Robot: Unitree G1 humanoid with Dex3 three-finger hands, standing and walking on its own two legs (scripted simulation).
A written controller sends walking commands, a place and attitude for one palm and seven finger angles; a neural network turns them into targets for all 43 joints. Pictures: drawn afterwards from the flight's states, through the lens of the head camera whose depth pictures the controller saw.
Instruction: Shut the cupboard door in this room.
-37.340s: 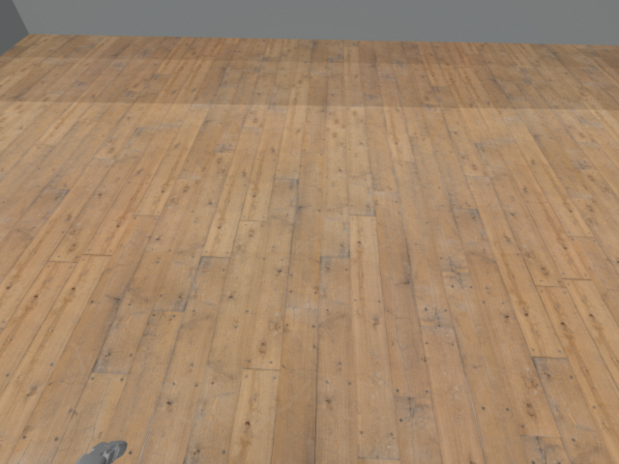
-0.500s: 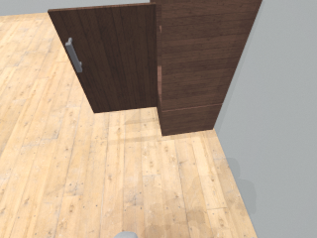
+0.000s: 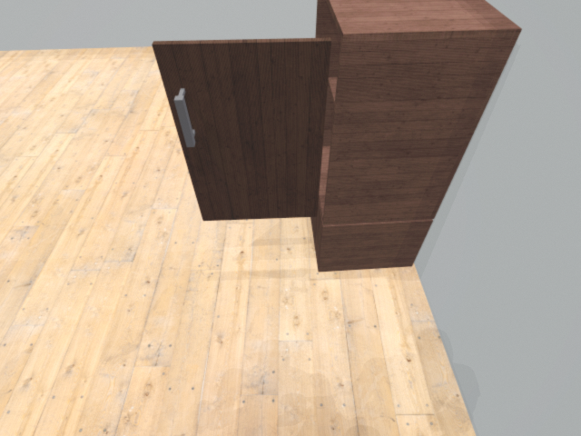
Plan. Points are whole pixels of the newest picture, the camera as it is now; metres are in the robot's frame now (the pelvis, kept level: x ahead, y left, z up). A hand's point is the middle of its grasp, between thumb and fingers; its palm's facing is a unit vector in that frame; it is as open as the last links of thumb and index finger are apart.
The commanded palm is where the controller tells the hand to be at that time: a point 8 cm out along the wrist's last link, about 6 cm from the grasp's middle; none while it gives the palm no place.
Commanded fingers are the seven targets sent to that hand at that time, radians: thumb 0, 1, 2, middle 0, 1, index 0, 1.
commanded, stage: take the last steps up to it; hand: left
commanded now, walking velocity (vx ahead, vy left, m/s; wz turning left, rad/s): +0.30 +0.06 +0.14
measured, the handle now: (186, 118) +0.81 +0.31 -0.02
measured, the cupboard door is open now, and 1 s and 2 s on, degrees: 89 89 89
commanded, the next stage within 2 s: come to a stop and stand still in 0.80 s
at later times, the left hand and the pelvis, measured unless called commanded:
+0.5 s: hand out of the picture +0.00 +0.13 -0.15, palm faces +0.22 -0.95 -0.20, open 7.3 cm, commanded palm none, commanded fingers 0.00 0.90 0.90 -0.20 -0.30 -0.20 -0.30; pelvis +0.12 +0.00 +0.00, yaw +6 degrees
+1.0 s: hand (177, 296) +0.39 +0.25 -0.16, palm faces +0.10 -0.97 -0.22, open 7.3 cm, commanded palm none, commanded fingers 0.00 0.90 0.90 -0.20 -0.30 -0.20 -0.30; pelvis +0.30 +0.06 -0.01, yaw +4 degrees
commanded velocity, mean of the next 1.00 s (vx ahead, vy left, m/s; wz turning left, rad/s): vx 0.18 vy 0.04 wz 0.03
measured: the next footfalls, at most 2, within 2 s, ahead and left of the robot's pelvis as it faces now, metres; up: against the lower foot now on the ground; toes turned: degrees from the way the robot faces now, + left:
right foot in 0.06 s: +0.04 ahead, -0.11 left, +0.00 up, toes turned -5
left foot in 0.60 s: +0.26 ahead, +0.15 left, +0.00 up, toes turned +13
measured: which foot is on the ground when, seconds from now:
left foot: down 0.00-0.06, up 0.08-0.58, down 0.60-1.00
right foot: up 0.00-0.04, down 0.06-0.60, up 0.62-1.00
